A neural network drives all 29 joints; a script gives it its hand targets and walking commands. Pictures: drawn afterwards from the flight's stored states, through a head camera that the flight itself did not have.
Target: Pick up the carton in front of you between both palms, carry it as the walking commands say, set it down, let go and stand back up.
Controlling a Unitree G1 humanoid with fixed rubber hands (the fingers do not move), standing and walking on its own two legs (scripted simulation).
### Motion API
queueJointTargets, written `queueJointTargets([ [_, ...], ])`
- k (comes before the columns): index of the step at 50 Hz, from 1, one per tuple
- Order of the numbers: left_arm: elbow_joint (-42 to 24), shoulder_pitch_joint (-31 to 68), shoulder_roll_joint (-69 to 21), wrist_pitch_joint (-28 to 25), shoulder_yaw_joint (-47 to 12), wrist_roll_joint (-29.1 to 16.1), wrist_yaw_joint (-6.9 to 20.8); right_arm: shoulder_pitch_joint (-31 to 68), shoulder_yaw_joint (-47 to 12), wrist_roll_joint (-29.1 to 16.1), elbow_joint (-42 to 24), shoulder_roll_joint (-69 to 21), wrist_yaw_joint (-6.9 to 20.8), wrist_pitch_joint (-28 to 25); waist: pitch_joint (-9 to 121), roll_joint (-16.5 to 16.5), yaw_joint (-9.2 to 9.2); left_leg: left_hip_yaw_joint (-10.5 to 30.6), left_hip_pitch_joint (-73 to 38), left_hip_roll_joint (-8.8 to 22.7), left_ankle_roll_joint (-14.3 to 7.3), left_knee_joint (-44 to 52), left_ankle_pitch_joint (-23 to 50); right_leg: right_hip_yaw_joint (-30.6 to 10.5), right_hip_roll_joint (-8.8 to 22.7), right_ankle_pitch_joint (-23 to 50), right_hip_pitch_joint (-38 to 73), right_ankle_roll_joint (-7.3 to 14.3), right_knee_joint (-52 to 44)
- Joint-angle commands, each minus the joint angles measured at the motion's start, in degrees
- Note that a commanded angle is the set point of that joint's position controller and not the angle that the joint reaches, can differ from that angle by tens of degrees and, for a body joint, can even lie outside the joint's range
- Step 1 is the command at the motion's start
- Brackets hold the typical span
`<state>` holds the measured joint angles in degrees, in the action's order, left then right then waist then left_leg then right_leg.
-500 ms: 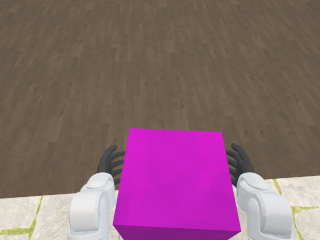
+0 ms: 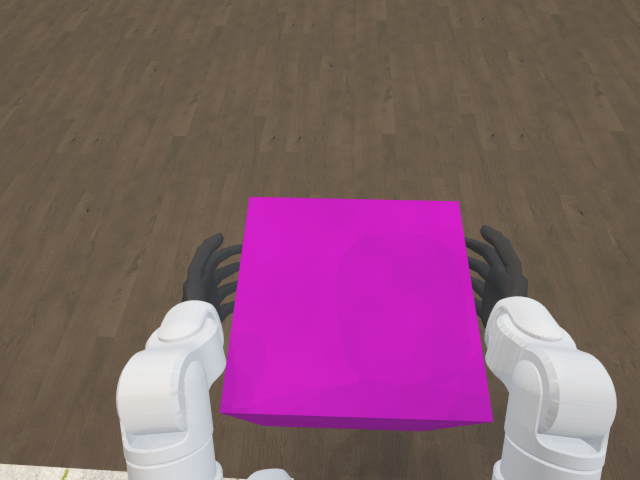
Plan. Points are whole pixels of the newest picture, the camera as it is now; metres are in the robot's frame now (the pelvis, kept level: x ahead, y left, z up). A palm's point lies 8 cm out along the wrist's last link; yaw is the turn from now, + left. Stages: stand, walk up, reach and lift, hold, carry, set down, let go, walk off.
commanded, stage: carry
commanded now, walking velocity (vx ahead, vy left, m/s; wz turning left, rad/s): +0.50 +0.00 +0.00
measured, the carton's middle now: (347, 330) +0.28 +0.01 +0.05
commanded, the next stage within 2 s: none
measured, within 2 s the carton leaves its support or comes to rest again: neither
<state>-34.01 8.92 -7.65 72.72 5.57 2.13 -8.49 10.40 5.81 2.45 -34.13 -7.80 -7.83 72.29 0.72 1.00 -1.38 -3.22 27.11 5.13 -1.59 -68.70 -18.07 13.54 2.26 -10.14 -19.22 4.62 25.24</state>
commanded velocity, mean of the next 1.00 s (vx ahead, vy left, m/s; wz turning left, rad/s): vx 0.50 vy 0.00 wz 0.00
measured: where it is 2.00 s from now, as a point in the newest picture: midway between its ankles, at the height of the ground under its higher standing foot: (357, 187)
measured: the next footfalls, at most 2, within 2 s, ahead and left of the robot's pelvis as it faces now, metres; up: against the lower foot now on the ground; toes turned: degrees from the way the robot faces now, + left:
left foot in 0.32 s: +0.41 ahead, +0.10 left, +0.02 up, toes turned +5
right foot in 0.76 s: +0.66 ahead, -0.09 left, +0.04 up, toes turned -7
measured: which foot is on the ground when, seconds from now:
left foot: up 0.00-0.30, down 0.32-0.78, up 0.80-1.00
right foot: down 0.00-0.34, up 0.36-0.74, down 0.76-1.00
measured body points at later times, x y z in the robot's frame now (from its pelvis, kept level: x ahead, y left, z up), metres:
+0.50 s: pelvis +0.31 +0.04 +0.00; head +0.40 +0.04 +0.44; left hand +0.71 +0.15 +0.09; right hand +0.68 -0.15 +0.10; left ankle +0.37 +0.10 -0.73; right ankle +0.24 -0.08 -0.62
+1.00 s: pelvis +0.64 -0.02 +0.03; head +0.71 -0.02 +0.48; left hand +1.00 +0.15 +0.17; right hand +1.02 -0.15 +0.17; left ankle +0.66 +0.11 -0.62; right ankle +0.62 -0.08 -0.71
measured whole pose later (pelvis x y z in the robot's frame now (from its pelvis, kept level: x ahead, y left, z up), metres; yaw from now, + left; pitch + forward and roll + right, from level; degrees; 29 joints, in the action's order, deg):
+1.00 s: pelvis +0.64 -0.02 +0.03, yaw -2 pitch +6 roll +1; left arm -14.2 36.4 -4.7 70.7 15.1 -0.4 -10.4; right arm 36.8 17.5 2.8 -16.5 -6.6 -8.7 70.5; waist -3.7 -0.5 -5.5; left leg -1.8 40.1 1.5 -1.9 -66.4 -21.1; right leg 6.2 -1.1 -19.4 -17.3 4.6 26.5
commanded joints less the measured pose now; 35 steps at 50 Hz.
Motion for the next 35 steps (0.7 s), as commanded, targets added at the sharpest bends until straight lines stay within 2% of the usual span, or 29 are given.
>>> queueJointTargets([
  [1,-5.25,33.17,-38.98,-0.43,-39.05,-21.92,9.66,27.94,-39.59,-18.74,-0.96,-40.29,7.78,0.04,19.76,-7.04,-0.14,0.62,8.96,1.45,0.02,4.47,4.31,-16.44,14.46,7.71,20.87,3.66,-12.08],
  [4,0.95,38.32,-34.02,0.54,-37.13,-21.15,8.55,33.28,-37.05,-16.67,4.48,-35.66,5.91,1.05,16.58,-8.02,-0.76,-1.43,14.40,1.10,0.90,12.44,7.48,-14.08,13.48,8.33,22.11,5.56,-13.05],
  [7,7.34,43.42,-32.02,1.09,-34.28,-19.94,7.15,38.84,-34.23,-15.96,10.55,-33.46,4.46,1.82,13.94,-7.51,-1.61,-3.12,16.05,0.60,0.85,20.59,11.34,-11.75,11.98,10.21,22.86,6.23,-12.64],
  [10,12.21,48.22,-32.83,1.10,-31.76,-19.26,6.12,44.10,-31.75,-15.97,14.95,-33.77,3.88,2.03,11.72,-8.32,-2.00,-5.07,14.19,-0.47,-0.39,27.07,12.99,-9.86,11.16,12.89,22.28,6.15,-11.28],
  [12,14.67,51.02,-33.63,0.90,-30.40,-18.92,5.66,46.91,-30.39,-15.99,17.07,-34.42,3.76,1.99,11.06,-9.67,-1.53,-6.14,10.74,-1.70,-1.92,30.81,12.91,-8.29,10.71,16.32,21.93,4.95,-9.11],
  [14,16.76,55.54,-35.18,0.44,-29.74,-18.68,5.31,50.32,-28.47,-15.77,20.04,-35.17,3.79,1.67,12.81,-10.25,0.56,-8.16,2.76,-4.56,-3.58,33.43,10.29,-6.03,10.56,26.58,20.91,3.30,-2.29],
  [15,17.46,57.90,-35.74,0.20,-29.50,-18.66,5.05,51.39,-27.67,-15.75,21.56,-35.56,3.79,1.32,16.30,-8.27,3.36,-10.37,-7.55,-7.18,-3.58,37.04,10.22,-3.06,8.85,30.82,18.74,1.37,6.71],
  [16,18.05,59.82,-36.01,-0.03,-29.10,-18.28,4.77,51.69,-26.58,-15.74,23.53,-35.72,3.71,0.91,22.16,-2.84,5.84,-8.74,-21.13,-6.98,-3.23,38.11,7.69,-1.80,6.01,26.12,13.39,-0.62,19.43],
  [17,18.43,60.89,-36.68,-0.23,-28.44,-17.90,4.47,53.04,-25.61,-15.44,24.54,-34.81,3.61,0.48,29.81,10.21,6.19,17.81,-35.09,9.51,-8.45,41.53,-0.89,-3.32,1.45,8.32,-0.87,-3.51,37.99],
  [18,18.96,62.79,-37.37,-0.62,-27.75,-17.65,4.13,54.73,-25.58,-15.72,25.44,-36.09,3.62,-0.16,32.39,21.40,7.12,38.47,-43.96,16.37,-14.60,51.22,0.25,-8.96,-7.65,-17.91,-16.66,-4.10,50.97],
  [19,19.51,66.06,-39.06,-1.32,-27.53,-17.57,3.80,56.79,-26.22,-17.00,24.57,-38.40,3.99,-0.69,31.72,16.32,6.39,35.09,-44.40,16.45,-14.78,49.43,5.46,-14.77,-4.16,-16.75,-21.69,-2.22,58.82],
  [20,19.24,67.75,-41.07,-2.07,-27.37,-17.48,3.65,60.12,-27.70,-18.74,23.28,-41.78,4.46,-1.55,30.62,10.34,6.62,29.36,-42.43,14.63,-13.87,45.73,13.90,-15.22,-2.20,-15.07,-23.79,-0.99,60.49],
  [21,18.91,68.65,-42.92,-2.91,-27.59,-17.02,3.57,62.94,-29.04,-20.44,21.72,-44.77,5.02,-2.37,28.87,4.96,5.83,23.60,-39.52,12.82,-12.05,44.16,20.38,-15.39,-0.44,-12.74,-24.90,-0.28,57.75],
  [22,19.23,69.06,-44.17,-3.72,-27.40,-16.47,3.58,65.57,-30.42,-21.70,20.52,-47.00,5.44,-3.26,29.20,4.09,5.17,20.27,-38.33,11.94,-10.98,44.08,21.46,-15.55,0.60,-10.90,-24.96,-0.08,54.65],
  [23,19.32,69.24,-44.96,-4.49,-27.45,-16.06,3.58,67.33,-31.31,-22.66,19.47,-48.55,5.68,-4.09,29.96,4.03,4.66,18.19,-38.24,11.51,-10.26,44.79,21.09,-15.19,0.86,-9.97,-24.17,-0.29,52.77],
  [25,19.55,67.73,-44.71,-5.73,-27.92,-14.85,3.52,67.37,-32.24,-23.03,18.67,-48.68,5.85,-5.27,30.78,4.25,4.56,16.00,-39.17,11.42,-10.89,44.98,22.50,-14.01,0.69,-10.00,-25.35,-0.90,49.87],
  [29,19.57,64.54,-42.71,-6.75,-28.26,-12.93,3.45,63.88,-32.33,-21.74,18.75,-46.22,5.93,-5.98,28.70,4.94,5.87,11.30,-42.86,10.37,-11.56,44.85,29.60,-11.15,0.73,-8.62,-30.88,-2.39,38.53],
  [34,16.49,63.23,-40.18,-5.82,-28.88,-13.50,3.64,61.01,-32.06,-20.65,17.25,-43.20,5.93,-5.09,24.17,7.40,5.16,2.12,-37.56,6.03,-8.26,44.84,36.91,-5.38,-2.39,-1.15,-18.27,-2.15,15.29],
  [35,16.08,62.62,-39.54,-5.29,-29.03,-13.84,3.67,59.92,-31.84,-20.21,17.23,-42.35,5.76,-4.64,23.94,7.80,4.37,0.17,-36.42,5.39,-7.10,42.66,42.38,-3.71,-3.98,-0.61,-13.57,-1.61,11.18],
])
